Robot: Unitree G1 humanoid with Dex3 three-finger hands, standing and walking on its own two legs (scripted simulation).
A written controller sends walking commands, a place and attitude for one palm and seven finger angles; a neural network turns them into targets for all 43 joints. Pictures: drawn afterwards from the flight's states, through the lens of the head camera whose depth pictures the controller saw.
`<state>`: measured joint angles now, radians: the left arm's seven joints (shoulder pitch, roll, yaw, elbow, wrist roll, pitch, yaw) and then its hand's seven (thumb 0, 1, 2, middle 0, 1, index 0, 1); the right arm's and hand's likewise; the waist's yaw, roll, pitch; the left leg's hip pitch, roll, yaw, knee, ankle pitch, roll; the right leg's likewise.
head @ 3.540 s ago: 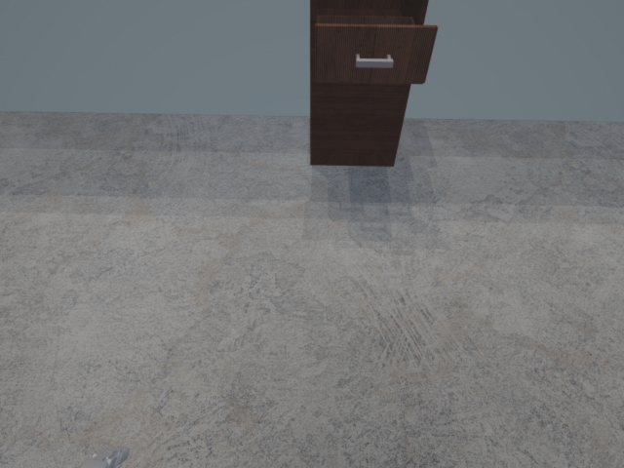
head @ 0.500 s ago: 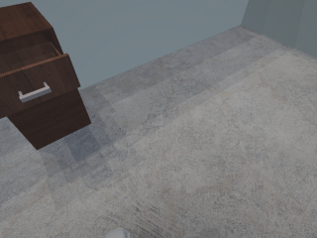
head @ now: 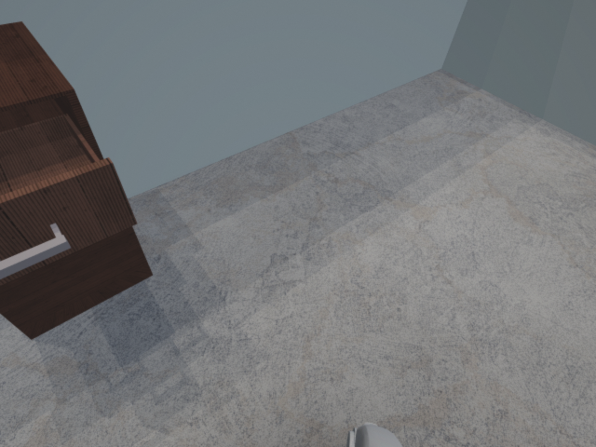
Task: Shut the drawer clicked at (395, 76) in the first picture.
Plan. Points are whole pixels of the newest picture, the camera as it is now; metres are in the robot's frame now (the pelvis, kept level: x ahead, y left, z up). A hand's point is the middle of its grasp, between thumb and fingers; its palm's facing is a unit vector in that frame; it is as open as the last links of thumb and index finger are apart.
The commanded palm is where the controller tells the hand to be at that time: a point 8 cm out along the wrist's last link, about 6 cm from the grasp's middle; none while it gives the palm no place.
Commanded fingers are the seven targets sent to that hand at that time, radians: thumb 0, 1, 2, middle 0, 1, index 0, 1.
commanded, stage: walk to a spot facing it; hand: left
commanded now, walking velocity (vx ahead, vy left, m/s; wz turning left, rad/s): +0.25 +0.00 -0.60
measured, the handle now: (28, 248) +0.42 +0.53 -0.09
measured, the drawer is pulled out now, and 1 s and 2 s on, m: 0.29 0.29 0.29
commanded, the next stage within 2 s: turn to face it in 0.08 s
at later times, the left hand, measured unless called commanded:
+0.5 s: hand (254, 340) +0.32 +0.10 -0.17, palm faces -0.07 -0.98 -0.17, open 7.3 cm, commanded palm none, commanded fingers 0.00 0.90 0.90 -0.20 -0.30 -0.20 -0.30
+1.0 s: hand (178, 372) +0.25 +0.22 -0.17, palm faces +0.26 -0.92 -0.30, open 7.4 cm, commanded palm none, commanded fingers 0.00 0.90 0.90 -0.20 -0.30 -0.20 -0.30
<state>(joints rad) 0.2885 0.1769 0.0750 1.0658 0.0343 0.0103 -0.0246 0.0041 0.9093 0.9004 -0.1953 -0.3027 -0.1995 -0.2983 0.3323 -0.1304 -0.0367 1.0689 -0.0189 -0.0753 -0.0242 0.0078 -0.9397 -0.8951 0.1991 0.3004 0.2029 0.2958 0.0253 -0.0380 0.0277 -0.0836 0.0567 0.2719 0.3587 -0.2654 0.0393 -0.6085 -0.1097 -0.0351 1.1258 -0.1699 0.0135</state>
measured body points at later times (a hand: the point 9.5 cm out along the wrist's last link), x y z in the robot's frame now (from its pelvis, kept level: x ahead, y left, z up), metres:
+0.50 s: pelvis +0.18 -0.05 -0.01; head +0.21 -0.06 +0.43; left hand +0.33 +0.15 -0.15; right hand +0.18 -0.28 -0.17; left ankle +0.19 +0.08 -0.68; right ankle +0.22 -0.15 -0.75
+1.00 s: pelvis +0.23 -0.03 -0.01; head +0.27 -0.01 +0.44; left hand +0.24 +0.27 -0.15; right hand +0.35 -0.26 -0.15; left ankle +0.25 +0.07 -0.75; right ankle +0.25 -0.19 -0.69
